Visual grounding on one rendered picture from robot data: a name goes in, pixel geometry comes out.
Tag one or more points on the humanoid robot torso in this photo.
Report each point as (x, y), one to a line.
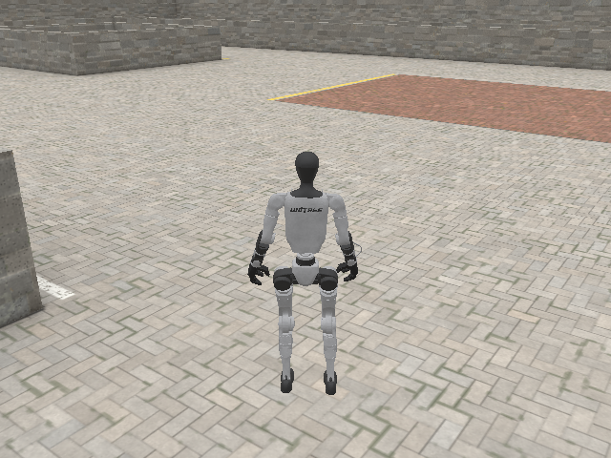
(305, 231)

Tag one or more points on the right robot forearm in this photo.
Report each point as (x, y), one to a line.
(348, 252)

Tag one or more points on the left robot forearm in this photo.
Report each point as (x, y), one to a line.
(259, 252)

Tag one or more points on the right robot hand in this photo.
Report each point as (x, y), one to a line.
(344, 268)

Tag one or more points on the robot head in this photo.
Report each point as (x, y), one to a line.
(307, 164)

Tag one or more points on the left robot hand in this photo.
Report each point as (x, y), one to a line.
(252, 271)

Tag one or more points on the left robot upper arm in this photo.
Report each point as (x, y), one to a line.
(275, 203)

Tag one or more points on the right robot upper arm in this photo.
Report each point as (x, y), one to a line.
(336, 203)

